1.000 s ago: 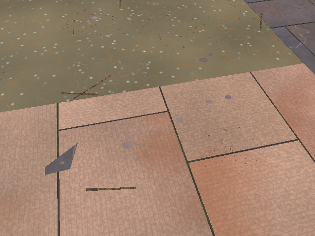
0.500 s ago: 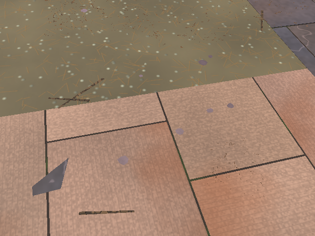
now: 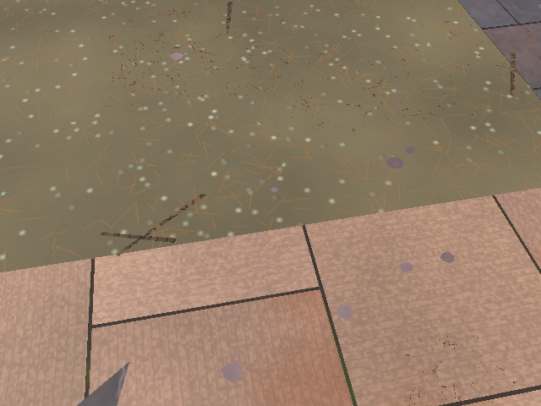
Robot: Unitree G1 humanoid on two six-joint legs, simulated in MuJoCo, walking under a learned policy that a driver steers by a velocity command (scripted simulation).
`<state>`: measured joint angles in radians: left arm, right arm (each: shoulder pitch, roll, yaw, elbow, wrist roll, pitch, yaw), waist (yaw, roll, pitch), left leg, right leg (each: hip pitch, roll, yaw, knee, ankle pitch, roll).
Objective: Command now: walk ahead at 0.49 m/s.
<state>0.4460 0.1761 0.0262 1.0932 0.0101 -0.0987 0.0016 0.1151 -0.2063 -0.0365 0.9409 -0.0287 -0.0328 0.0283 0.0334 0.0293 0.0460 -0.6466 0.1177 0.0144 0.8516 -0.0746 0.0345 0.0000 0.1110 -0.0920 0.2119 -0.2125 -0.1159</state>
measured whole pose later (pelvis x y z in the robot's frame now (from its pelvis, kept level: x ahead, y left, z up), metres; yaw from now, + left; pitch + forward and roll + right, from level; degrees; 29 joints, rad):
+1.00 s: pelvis +0.56 -0.01 +0.00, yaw +5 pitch -1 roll +0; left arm 0.32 0.19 0.06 1.01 0.02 -0.10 0.01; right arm 0.26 -0.22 -0.07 0.98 -0.03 -0.03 0.02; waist -0.01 0.04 0.04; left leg -0.56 0.08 -0.01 1.11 -0.21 0.08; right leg -0.12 0.05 -0.18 0.31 -0.19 -0.09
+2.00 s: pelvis +1.09 +0.14 -0.01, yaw +32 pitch +0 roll +0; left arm 0.20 0.25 0.05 0.82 0.03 -0.06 -0.01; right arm 0.34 -0.27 -0.05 0.89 -0.02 -0.06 0.01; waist -0.03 0.03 0.05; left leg -0.31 -0.07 -0.07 1.15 -0.35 0.09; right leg -0.31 0.05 -0.07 0.47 -0.17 -0.07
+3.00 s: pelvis +1.54 +0.32 -0.03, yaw +2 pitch +1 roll +0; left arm 0.09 0.26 0.05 0.73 0.04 -0.02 -0.04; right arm 0.37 -0.24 -0.04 0.88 -0.02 -0.05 0.00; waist -0.05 0.00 0.06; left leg -0.19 0.09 0.14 1.08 -0.47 -0.01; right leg -0.44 0.07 -0.10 0.63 -0.21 -0.13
